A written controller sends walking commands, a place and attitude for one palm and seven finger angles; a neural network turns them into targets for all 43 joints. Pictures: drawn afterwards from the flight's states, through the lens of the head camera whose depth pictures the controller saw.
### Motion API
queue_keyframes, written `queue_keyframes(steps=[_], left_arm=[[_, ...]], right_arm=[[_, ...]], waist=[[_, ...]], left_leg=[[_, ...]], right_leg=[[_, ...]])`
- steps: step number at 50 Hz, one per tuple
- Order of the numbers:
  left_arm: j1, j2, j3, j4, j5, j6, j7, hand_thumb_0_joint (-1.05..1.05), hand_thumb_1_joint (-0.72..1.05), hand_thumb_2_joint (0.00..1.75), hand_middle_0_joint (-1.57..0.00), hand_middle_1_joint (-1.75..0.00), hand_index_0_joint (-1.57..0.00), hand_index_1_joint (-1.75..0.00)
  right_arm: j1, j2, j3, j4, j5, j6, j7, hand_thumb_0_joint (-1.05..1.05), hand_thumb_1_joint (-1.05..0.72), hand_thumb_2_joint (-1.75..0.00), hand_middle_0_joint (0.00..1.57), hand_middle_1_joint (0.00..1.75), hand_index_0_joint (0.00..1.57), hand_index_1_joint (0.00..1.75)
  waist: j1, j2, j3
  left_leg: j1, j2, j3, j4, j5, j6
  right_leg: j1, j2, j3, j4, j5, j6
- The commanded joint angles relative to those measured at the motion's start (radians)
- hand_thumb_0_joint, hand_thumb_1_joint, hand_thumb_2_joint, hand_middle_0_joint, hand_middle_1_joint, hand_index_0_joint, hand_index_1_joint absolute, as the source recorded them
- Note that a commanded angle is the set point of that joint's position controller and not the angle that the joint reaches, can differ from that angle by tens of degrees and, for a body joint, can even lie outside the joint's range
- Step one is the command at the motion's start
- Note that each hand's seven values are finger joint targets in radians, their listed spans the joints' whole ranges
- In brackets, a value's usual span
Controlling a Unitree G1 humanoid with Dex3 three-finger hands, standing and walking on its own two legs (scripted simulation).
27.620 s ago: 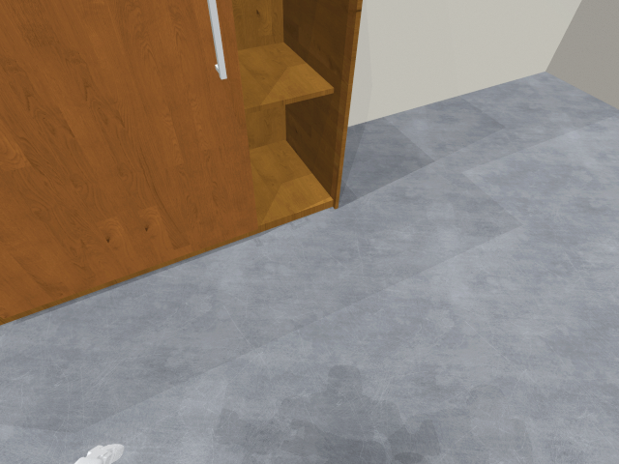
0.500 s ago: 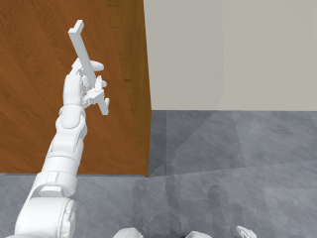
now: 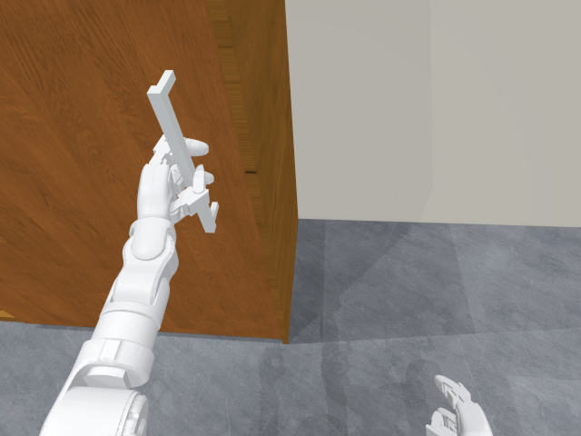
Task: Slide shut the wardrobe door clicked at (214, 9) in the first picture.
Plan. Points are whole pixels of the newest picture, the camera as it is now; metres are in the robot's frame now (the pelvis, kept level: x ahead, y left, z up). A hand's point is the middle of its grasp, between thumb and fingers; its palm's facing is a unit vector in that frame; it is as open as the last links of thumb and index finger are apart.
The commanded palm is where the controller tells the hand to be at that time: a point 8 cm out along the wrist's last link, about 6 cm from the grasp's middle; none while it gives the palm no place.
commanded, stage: stop walking and hold the door there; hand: left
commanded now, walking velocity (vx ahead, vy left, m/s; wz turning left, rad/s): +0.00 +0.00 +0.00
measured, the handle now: (192, 164) +0.45 +0.18 +0.12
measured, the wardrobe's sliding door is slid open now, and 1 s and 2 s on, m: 0.00 0.00 0.00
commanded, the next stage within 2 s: loosen the grip on the handle in 0.14 s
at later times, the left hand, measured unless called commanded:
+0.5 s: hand (200, 189) +0.40 +0.16 +0.12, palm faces +0.18 -0.97 -0.15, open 9.0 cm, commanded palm +0.37 +0.20 +0.12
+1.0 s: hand (200, 192) +0.41 +0.16 +0.10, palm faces +0.14 -0.98 -0.15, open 14.1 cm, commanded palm +0.38 +0.23 +0.11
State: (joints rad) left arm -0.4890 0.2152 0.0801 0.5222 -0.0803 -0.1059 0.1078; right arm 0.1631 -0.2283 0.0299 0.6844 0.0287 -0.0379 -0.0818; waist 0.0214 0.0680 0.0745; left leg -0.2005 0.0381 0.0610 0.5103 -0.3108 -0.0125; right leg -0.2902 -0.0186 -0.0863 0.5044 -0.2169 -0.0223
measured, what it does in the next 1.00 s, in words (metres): stands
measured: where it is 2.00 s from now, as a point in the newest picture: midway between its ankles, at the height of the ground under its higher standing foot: outside the picture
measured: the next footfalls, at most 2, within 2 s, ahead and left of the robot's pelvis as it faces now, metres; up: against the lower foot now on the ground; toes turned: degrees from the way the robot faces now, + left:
none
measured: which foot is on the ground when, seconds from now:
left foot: down 0.00-1.00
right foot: down 0.00-1.00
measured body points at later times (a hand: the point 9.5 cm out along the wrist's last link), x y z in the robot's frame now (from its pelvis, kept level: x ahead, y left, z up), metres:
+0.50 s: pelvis -0.02 +0.00 +0.00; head -0.01 +0.00 +0.45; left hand +0.39 +0.21 +0.13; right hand +0.09 -0.26 -0.10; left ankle -0.03 +0.12 -0.74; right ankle +0.03 -0.10 -0.74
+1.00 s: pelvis -0.01 +0.02 +0.00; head +0.02 +0.02 +0.45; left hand +0.40 +0.22 +0.11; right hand +0.10 -0.23 -0.11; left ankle -0.03 +0.12 -0.74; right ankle +0.03 -0.10 -0.74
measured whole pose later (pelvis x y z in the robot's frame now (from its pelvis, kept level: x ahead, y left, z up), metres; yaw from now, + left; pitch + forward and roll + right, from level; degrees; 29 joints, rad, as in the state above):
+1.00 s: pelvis -0.01 +0.02 +0.00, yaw +0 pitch +5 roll +0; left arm -0.58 0.21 0.12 0.72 0.00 -0.19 0.11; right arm 0.28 -0.24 0.01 0.71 0.03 -0.14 -0.04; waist -0.02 -0.01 -0.03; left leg -0.32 0.01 0.08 0.55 -0.31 0.02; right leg -0.42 -0.05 -0.06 0.54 -0.20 0.00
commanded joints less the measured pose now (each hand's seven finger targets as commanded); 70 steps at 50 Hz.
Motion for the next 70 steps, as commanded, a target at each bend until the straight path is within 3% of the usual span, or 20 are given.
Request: queue_keyframes(steps=[1,5,11,12,13,14,15,16,18,21,25,28,31,32,38,43,46,51,61,70], left_arm=[[-0.329,0.116,-0.023,-0.22,0.03,-0.067,-0.026,0.0,0.9,0.9,-0.45,-1.4,-0.45,-1.4],[-0.319,0.089,-0.052,-0.218,0.03,-0.07,-0.026,0.0,0.9,0.9,-0.45,-1.4,-0.45,-1.4],[-0.289,0.086,-0.057,-0.184,0.028,-0.069,-0.022,0.0,0.9,0.9,-0.45,-1.4,-0.45,-1.4],[-0.949,0.794,0.486,-0.35,0.157,-0.089,-0.012,0.0,0.9,0.9,-0.45,-1.4,-0.45,-1.4],[-0.691,0.249,0.119,0.187,0.131,0.039,-0.078,0.0,0.78,0.84,-0.45,-1.4,-0.45,-1.4],[-0.589,0.244,0.162,0.06,0.053,0.042,-0.078,0.0,0.66,0.78,-0.45,-1.4,-0.45,-1.4],[-0.422,0.062,0.058,0.021,0.029,0.032,-0.1,0.0,0.54,0.73,-0.45,-1.4,-0.45,-1.4],[-0.503,0.155,0.15,-0.066,-0.008,-0.008,-0.09,0.0,0.42,0.67,-0.45,-1.4,-0.45,-1.4],[-0.48,0.219,0.197,-0.068,0.003,-0.062,-0.048,0.0,0.17,0.55,-0.45,-1.4,-0.45,-1.4],[-0.499,0.094,0.021,-0.02,0.093,-0.114,0.0,0.0,-0.19,0.37,-0.45,-1.4,-0.45,-1.4],[-0.555,0.17,0.063,0.051,0.076,-0.124,0.031,0.0,-0.55,0.2,-0.41,-1.35,-0.41,-1.35],[-0.619,0.117,-0.003,0.05,0.081,-0.125,0.022,0.0,-0.55,0.2,-0.37,-1.3,-0.37,-1.3],[-0.643,0.165,0.024,0.077,0.094,-0.12,0.027,0.0,-0.55,0.2,-0.33,-1.25,-0.33,-1.25],[-0.645,0.289,0.12,0.032,0.101,-0.126,0.031,0.0,-0.55,0.2,-0.32,-1.23,-0.32,-1.23],[-0.611,0.181,0.081,-0.011,0.043,-0.14,0.013,0.0,-0.55,0.2,-0.25,-1.15,-0.25,-1.15],[-0.581,0.143,0.059,-0.044,0.06,-0.138,0.028,0.0,-0.55,0.2,-0.25,-1.15,-0.25,-1.15],[-0.494,0.17,0.098,0.07,0.077,-0.12,0.04,0.0,-0.55,0.2,-0.25,-1.15,-0.25,-1.15],[-0.512,0.282,0.169,0.022,0.088,-0.123,0.028,0.0,-0.55,0.2,-0.25,-1.15,-0.25,-1.15],[-0.442,0.352,0.237,0.025,0.055,-0.108,-0.012,0.0,-0.55,0.2,-0.25,-1.15,-0.25,-1.15],[-0.479,0.419,0.262,-0.034,0.047,-0.158,-0.071,0.0,-0.55,0.2,-0.25,-1.15,-0.25,-1.15]], right_arm=[[-0.017,-0.119,-0.044,-0.124,-0.006,-0.032,-0.024,0.0,-0.9,-0.9,0.2,0.3,0.2,0.3],[-0.022,-0.121,-0.045,-0.132,-0.006,-0.022,-0.022,0.0,-0.9,-0.9,0.2,0.3,0.2,0.3],[-0.026,-0.127,-0.046,-0.138,-0.004,-0.007,-0.024,0.0,-0.9,-0.9,0.2,0.3,0.2,0.3],[0.045,-0.161,-0.136,-0.162,-0.019,-0.034,0.001,0.0,-0.9,-0.9,0.2,0.3,0.2,0.3],[-0.023,-0.136,-0.081,-0.132,-0.006,-0.103,0.02,0.0,-0.9,-0.9,0.2,0.3,0.2,0.3],[0.079,-0.168,-0.1,-0.108,0.033,-0.125,0.024,0.0,-0.9,-0.9,0.2,0.3,0.2,0.3],[0.089,-0.139,-0.084,-0.11,0.035,-0.121,0.029,0.0,-0.9,-0.9,0.2,0.3,0.2,0.3],[0.065,-0.162,-0.089,-0.094,0.026,-0.121,0.031,0.0,-0.9,-0.9,0.2,0.3,0.2,0.3],[0.046,-0.142,-0.076,-0.099,0.006,-0.136,0.046,0.0,-0.9,-0.9,0.2,0.3,0.2,0.3],[0.056,-0.139,-0.071,-0.119,0.014,-0.152,0.064,0.0,-0.9,-0.9,0.2,0.3,0.2,0.3],[0.049,-0.166,-0.068,-0.132,0.026,-0.168,0.041,0.0,-0.9,-0.9,0.2,0.3,0.2,0.3],[0.063,-0.155,-0.06,-0.118,0.026,-0.187,0.034,0.0,-0.9,-0.9,0.2,0.3,0.2,0.3],[0.09,-0.159,-0.059,-0.102,0.023,-0.188,0.031,0.0,-0.9,-0.9,0.2,0.3,0.2,0.3],[0.09,-0.166,-0.062,-0.103,0.021,-0.185,0.026,0.0,-0.9,-0.9,0.2,0.3,0.2,0.3],[0.105,-0.16,-0.064,-0.096,0.012,-0.182,0.024,0.0,-0.9,-0.9,0.2,0.3,0.2,0.3],[0.124,-0.155,-0.072,-0.086,0.007,-0.169,0.032,0.0,-0.9,-0.9,0.2,0.3,0.2,0.3],[0.137,-0.158,-0.071,-0.07,0.004,-0.153,0.032,0.0,-0.9,-0.9,0.2,0.3,0.2,0.3],[0.11,-0.154,-0.061,-0.106,0.005,-0.123,0.021,0.0,-0.9,-0.9,0.2,0.3,0.2,0.3],[0.089,-0.15,-0.049,-0.146,0.011,-0.088,0.005,0.0,-0.9,-0.9,0.2,0.3,0.2,0.3],[0.099,-0.16,-0.053,-0.145,0.009,-0.077,-0.001,0.0,-0.9,-0.9,0.2,0.3,0.2,0.3]], waist=[[-0.039,-0.117,-0.397],[-0.042,-0.063,-0.4],[-0.04,-0.06,-0.354],[0.021,-0.348,-0.232],[-0.101,-0.322,-0.517],[-0.041,-0.184,-0.513],[-0.052,-0.12,-0.478],[-0.012,0.11,-0.525],[0.006,0.16,-0.462],[-0.053,-0.061,-0.312],[-0.066,-0.258,-0.277],[-0.069,-0.136,-0.315],[-0.07,-0.086,-0.341],[-0.041,-0.054,-0.386],[-0.053,-0.072,-0.427],[-0.06,-0.102,-0.412],[-0.061,-0.139,-0.342],[-0.034,-0.119,-0.396],[-0.008,-0.104,-0.385],[-0.032,-0.055,-0.423]], left_leg=[[0.109,0.076,-0.023,-0.063,0.381,0.027],[0.14,0.093,-0.022,-0.066,0.485,0.03],[0.096,0.081,-0.018,-0.097,0.362,0.027],[0.021,0.083,0.045,-0.002,0.304,0.068],[-0.047,-0.052,0.021,-0.117,0.52,0.07],[0.042,-0.031,0.009,-0.108,0.561,0.024],[0.067,-0.005,-0.011,-0.055,0.628,0.007],[0.144,-0.013,-0.001,-0.032,0.59,-0.006],[0.075,-0.038,0.016,-0.043,0.383,0.005],[-0.072,-0.02,-0.014,-0.074,0.131,0.034],[-0.151,-0.029,-0.015,-0.097,-0.109,0.055],[-0.124,-0.036,-0.015,-0.088,-0.098,0.054],[-0.125,-0.037,-0.026,-0.081,-0.091,0.052],[-0.115,-0.036,-0.025,-0.083,-0.054,0.053],[-0.061,-0.023,-0.032,-0.061,0.135,0.047],[-0.04,-0.017,-0.042,-0.047,0.241,0.041],[-0.078,-0.019,-0.039,-0.041,0.226,0.04],[-0.107,-0.034,-0.027,-0.043,0.18,0.046],[-0.131,-0.036,-0.026,-0.042,0.182,0.04],[-0.124,-0.036,-0.025,-0.022,0.19,0.045]], right_leg=[[0.216,-0.111,0.114,-0.041,0.442,0.002],[0.199,-0.082,0.086,-0.046,0.422,0.013],[0.18,-0.08,0.1,-0.092,0.31,0.01],[0.162,-0.052,0.176,-0.149,0.414,0.05],[0.348,0.0,0.085,0.039,0.69,-0.032],[0.266,-0.012,0.025,0.037,0.576,-0.037],[0.157,-0.005,0.016,0.032,0.472,-0.02],[0.111,-0.01,0.047,0.008,0.387,-0.019],[0.124,-0.005,0.056,-0.017,0.288,-0.027],[0.01,0.004,0.044,-0.035,0.06,-0.012],[-0.003,-0.012,0.091,-0.1,-0.204,0.01],[-0.012,-0.013,0.094,-0.079,-0.163,0.002],[-0.007,-0.011,0.091,-0.066,-0.132,0.0],[0.039,-0.013,0.096,-0.061,-0.107,-0.004],[0.068,0.0,0.073,-0.034,0.079,-0.005],[0.052,0.005,0.053,-0.01,0.174,-0.001],[0.025,0.005,0.05,-0.011,0.165,0.0],[0.087,-0.004,0.069,-0.011,0.143,0.002],[0.11,-0.004,0.067,-0.007,0.152,-0.001],[0.111,0.001,0.077,0.001,0.17,0.002]])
